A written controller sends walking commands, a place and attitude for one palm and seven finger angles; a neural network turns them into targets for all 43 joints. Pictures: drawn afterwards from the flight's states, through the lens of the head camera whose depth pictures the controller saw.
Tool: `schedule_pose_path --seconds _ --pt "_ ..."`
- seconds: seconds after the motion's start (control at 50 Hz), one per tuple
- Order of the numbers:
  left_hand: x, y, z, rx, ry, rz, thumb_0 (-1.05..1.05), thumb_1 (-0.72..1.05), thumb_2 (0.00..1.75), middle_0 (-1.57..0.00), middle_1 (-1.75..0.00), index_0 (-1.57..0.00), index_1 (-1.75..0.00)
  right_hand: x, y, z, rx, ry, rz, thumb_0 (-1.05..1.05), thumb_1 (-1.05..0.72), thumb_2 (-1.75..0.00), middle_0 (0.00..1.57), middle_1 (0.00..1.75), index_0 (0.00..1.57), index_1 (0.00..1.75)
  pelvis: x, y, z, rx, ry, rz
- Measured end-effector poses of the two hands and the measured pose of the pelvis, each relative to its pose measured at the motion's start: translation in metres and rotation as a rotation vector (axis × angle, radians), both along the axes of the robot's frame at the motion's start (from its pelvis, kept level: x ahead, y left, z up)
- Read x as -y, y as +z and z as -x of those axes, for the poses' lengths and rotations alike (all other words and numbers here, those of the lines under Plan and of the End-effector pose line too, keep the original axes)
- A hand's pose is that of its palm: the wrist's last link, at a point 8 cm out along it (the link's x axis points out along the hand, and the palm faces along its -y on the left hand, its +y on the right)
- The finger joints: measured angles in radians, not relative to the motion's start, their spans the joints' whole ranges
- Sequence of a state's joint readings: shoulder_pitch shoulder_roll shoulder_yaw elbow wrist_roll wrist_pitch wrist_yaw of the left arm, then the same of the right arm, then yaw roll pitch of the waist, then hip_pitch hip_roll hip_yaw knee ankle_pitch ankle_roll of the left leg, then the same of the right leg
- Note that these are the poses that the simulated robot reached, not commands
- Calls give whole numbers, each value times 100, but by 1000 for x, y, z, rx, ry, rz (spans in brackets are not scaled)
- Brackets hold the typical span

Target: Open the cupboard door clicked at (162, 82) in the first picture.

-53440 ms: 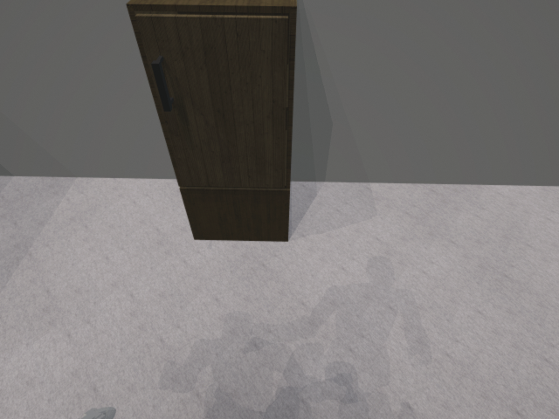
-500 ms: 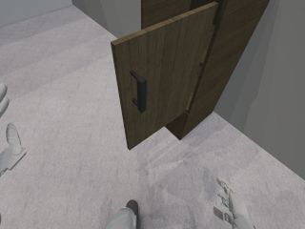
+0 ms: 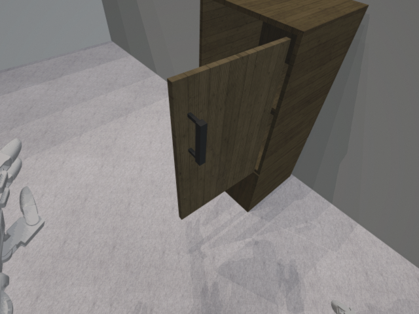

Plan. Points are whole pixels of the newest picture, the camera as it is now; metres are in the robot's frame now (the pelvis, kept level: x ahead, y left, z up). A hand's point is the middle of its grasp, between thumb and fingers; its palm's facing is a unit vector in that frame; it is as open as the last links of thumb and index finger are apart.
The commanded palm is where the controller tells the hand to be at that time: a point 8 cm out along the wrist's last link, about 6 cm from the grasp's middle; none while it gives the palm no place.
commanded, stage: stop stepping back and stand still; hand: left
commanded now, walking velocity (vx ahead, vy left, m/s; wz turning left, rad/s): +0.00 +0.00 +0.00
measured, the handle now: (196, 139) +0.52 +0.07 +0.02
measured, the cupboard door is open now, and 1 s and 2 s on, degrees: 87 87 87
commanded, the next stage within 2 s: let the arm hang, fingers relaxed in 0.34 s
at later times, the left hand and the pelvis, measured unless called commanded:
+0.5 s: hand (33, 244) +0.20 +0.29 +0.09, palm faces +0.29 -0.82 -0.49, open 7.4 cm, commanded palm none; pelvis -0.02 +0.03 +0.00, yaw +0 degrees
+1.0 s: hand out of the picture -0.07 +0.21 -0.17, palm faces +0.02 -0.97 -0.23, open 7.2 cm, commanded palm none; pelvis -0.05 +0.02 +0.00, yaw +1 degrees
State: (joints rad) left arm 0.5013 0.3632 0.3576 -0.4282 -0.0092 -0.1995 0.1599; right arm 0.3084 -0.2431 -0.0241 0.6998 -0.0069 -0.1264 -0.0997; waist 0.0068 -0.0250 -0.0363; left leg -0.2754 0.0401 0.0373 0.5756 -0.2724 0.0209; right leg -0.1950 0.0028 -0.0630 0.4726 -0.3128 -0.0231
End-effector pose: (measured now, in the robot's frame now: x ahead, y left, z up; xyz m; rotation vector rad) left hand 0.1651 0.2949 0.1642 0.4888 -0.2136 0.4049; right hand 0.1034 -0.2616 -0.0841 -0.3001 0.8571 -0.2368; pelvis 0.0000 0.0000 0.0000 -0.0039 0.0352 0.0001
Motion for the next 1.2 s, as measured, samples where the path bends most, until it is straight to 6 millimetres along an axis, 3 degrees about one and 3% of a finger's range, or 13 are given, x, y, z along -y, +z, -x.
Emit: schedule_pose_path --seconds 0.1,0.22,0.3,0.46,0.5,0.56,0.64,0.7,0.74,0.86,0.98,1.08,1.2 --pt "-10 20 -12 43 -51 -99 1 89 90 -21 -30 -21 -30 -28 5 -21 92 0 -56 1 -91 -90 20 30 20 30 -11 -3 4 25 -31 -15" --pt "-4 32 -15 14 -105 -168 1 89 90 -21 -30 -21 -30 -59 3 -39 175 36 -169 1 -91 -90 20 30 21 30 -14 -3 1 41 -37 1" --pt "-9 21 -7 -43 -84 -133 1 89 90 -21 -30 -21 -30 -63 -2 -39 154 40 -191 1 -91 -90 20 30 21 30 -16 -2 3 26 -35 13" --pt "-28 -10 10 -120 -14 -33 1 89 90 -21 -30 -21 -30 -48 2 -24 92 54 -105 1 -91 -90 20 30 21 30 -24 1 12 26 -26 4" --pt "-34 -51 4 -277 -14 21 0 89 90 -20 -30 -20 -30 -41 -7 -22 51 92 -105 1 -91 -90 20 30 21 30 -27 -1 18 16 -8 -2" --pt "-30 -141 13 -647 19 161 0 90 90 -20 -30 -20 -30 -29 -24 -14 -15 91 -102 1 -91 -90 20 30 21 30 -31 -6 28 9 -5 -13" --pt "6 -239 68 -1082 11 318 0 90 90 -20 -30 -19 -30 -21 -35 13 -97 45 -105 1 -91 -90 20 30 21 30 -28 -7 37 23 -12 -18" --pt "42 -285 118 -1293 -3 444 1 91 90 -20 -30 -19 -30 -20 -37 45 -200 16 -98 1 -91 -90 20 29 20 30 -22 -6 41 37 -6 -19" --pt "55 -301 146 -1363 39 522 0 94 90 -20 -30 -20 -30 -22 -38 69 -283 4 -94 1 -91 -90 20 29 20 30 -18 -4 44 43 1 -14" --pt "47 -308 201 -1484 140 561 -1 98 89 -21 -30 -20 -30 -36 -48 130 -491 -22 -131 1 -91 -90 20 29 20 30 -13 1 49 49 16 3" --pt "38 -299 236 -1570 223 551 0 94 90 -20 -30 -20 -30 -58 -61 165 -568 -58 -209 1 -91 -90 20 29 20 30 -17 3 49 57 11 3" --pt "37 -295 243 -1587 248 545 0 92 90 -20 -30 -20 -30 -76 -67 179 -592 -73 -257 0 -91 -90 20 29 20 30 -20 4 49 62 4 -2" --pt "45 -299 232 -1566 220 561 0 91 90 -20 -30 -19 -30 -87 -68 187 -601 -88 -278 0 -91 -90 20 29 20 30 -22 4 49 64 -2 -6"
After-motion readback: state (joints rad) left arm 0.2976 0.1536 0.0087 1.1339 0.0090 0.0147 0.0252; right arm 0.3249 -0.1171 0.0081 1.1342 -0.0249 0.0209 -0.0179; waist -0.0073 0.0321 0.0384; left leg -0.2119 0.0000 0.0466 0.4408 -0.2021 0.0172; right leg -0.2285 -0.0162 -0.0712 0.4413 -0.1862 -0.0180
